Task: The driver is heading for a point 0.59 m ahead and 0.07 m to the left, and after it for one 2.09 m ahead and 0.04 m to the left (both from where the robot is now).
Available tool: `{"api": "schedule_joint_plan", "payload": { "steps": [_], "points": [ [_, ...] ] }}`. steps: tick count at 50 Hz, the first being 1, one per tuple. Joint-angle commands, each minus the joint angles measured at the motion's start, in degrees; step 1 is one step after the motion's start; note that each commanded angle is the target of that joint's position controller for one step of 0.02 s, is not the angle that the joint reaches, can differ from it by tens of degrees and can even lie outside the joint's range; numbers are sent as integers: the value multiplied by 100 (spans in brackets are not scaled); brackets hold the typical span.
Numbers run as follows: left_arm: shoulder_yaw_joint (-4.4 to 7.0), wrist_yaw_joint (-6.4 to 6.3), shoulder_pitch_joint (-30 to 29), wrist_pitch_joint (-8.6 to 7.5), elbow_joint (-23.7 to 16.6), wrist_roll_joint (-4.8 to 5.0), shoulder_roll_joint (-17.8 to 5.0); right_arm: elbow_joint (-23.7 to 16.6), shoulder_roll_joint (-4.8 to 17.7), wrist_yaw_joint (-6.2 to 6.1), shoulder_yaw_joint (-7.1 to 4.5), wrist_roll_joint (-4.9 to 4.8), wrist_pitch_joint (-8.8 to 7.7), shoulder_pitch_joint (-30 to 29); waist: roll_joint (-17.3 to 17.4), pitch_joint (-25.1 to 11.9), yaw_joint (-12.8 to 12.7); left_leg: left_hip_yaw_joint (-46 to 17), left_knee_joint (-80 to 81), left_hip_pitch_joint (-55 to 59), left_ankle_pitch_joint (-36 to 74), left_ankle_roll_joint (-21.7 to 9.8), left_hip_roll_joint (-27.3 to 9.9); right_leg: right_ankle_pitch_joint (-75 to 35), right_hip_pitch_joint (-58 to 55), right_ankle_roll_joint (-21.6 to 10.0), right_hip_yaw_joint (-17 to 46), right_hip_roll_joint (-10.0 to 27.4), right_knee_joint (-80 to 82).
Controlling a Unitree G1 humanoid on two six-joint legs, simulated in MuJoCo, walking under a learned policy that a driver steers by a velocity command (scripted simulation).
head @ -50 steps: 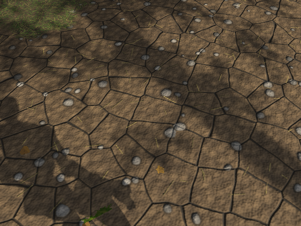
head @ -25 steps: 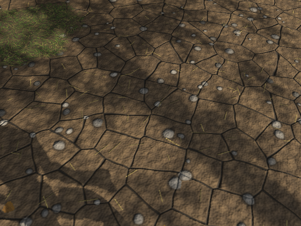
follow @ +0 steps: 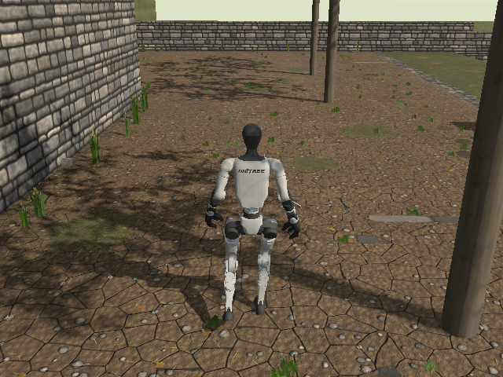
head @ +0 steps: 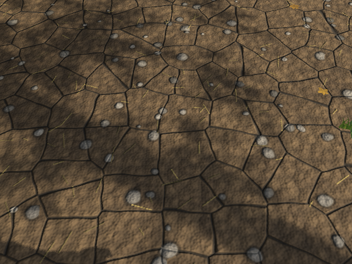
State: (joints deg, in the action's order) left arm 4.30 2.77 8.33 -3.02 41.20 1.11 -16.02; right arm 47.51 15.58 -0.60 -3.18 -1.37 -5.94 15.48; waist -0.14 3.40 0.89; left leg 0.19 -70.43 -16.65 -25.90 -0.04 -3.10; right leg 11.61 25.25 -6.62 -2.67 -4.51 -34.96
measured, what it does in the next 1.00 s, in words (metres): walks ahead: left foot, then right foot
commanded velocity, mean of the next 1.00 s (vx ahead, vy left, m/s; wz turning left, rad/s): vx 0.33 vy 0.00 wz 0.12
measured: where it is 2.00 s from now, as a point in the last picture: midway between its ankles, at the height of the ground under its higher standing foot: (183, 237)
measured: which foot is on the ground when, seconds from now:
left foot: up 0.00-0.42, down 0.44-1.00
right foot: down 0.00-0.44, up 0.46-0.94, down 0.96-1.00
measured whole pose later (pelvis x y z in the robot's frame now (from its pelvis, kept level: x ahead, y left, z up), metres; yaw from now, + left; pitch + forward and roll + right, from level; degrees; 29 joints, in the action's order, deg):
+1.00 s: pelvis +0.46 +0.04 +0.01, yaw +12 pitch +2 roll +0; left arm 2.2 -0.4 6.8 -3.3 40.3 -1.4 -14.9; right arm 40.5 16.3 -1.8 -2.5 0.6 0.4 13.4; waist 0.8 -0.5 1.2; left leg -11.1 -32.3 -13.2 -20.1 -3.4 7.6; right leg 7.7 21.8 0.2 3.5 -1.9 -28.0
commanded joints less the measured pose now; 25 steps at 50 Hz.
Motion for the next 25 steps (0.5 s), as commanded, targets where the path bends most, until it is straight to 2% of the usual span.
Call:
{"api": "schedule_joint_plan", "payload": {
  "steps": [1,2,5,8,10,13,16,18,19,20,21,22,23,24,25],
  "points": [
    [169,-60,447,-114,-311,0,-594,-662,781,-34,-179,111,-267,-307,136,-781,-127,-551,-18,-2399,666,-54,-367,-1163,-2412,-1127,2631,1603,1916],
    [138,-86,340,-117,-389,-58,-532,-663,784,-20,-206,149,-180,-191,8,-732,22,-572,164,-2048,819,-2,-454,-1405,-1986,-1088,2425,1467,2047],
    [160,-172,471,-165,-345,-49,-642,-724,554,-17,-170,224,-9,-200,-64,-631,90,-360,829,-1901,1223,238,-442,-2231,-1432,-1096,1870,1299,2216],
    [146,-267,795,-150,-188,-38,-676,-895,386,-9,-89,231,14,-798,-244,-470,-146,-229,1991,-2015,2258,330,-356,-2428,-1343,-854,1409,1071,2244],
    [125,-288,944,-134,-108,-28,-674,-945,298,43,-37,184,-15,-1143,-377,-437,-331,-163,2878,-1851,2991,276,-237,-2064,-1427,-659,1199,971,2226],
    [115,-275,1160,-160,18,-40,-767,-1029,326,149,-4,77,-59,-1591,-465,-261,-601,-76,3556,-1811,3538,127,-151,-1363,-1728,-602,1267,1231,2288],
    [122,-280,1353,-141,190,-64,-818,-1202,423,260,-10,39,-93,-1883,-398,-66,-687,-117,3825,-2375,3053,-142,-112,-1614,-2598,-569,1363,1635,2097],
    [145,-313,1351,-97,265,-65,-875,-1278,443,348,-7,30,-108,-1862,-413,-49,-608,-98,3915,-2493,2515,-343,-47,-2189,-3041,-468,1280,1806,1869],
    [155,-332,1248,-77,259,-67,-913,-1262,482,379,-23,27,-106,-1691,-447,-140,-486,-30,3960,-2235,2263,-447,52,-2814,-3107,-386,1151,1803,1678],
    [169,-349,1128,-59,231,-85,-975,-1202,579,383,-69,29,-90,-1381,-514,-376,-309,113,3947,-1696,2048,-556,248,-3819,-3099,-306,997,1741,1354],
    [169,-364,990,-27,197,-95,-1008,-1056,722,366,-158,43,-72,-797,-486,-762,24,304,4038,-826,2102,-697,496,-4805,-3001,-203,764,1574,666],
    [127,-389,894,-9,131,-113,-947,-853,943,332,-270,72,-49,22,-314,-1249,426,149,4104,426,2446,-894,486,-4891,-2509,-28,503,1309,-434],
    [17,-425,1119,-52,-47,-269,-688,-816,1445,293,-380,143,-29,733,622,-1924,504,-1499,4013,2128,3350,-1418,-667,-2835,-1102,287,224,808,-2397],
    [-131,-336,1765,-176,-58,-252,-205,-791,1534,333,-373,160,-34,741,1865,-2412,77,-4156,4723,3639,3153,-2308,-1694,2051,951,657,549,-208,-4036],
    [-69,-268,1351,-285,-51,-140,-720,-851,1026,307,-267,70,3,704,1079,-2201,351,-4053,4937,3547,2905,-2041,-1529,2038,1438,621,1117,126,-4423]
  ]
}}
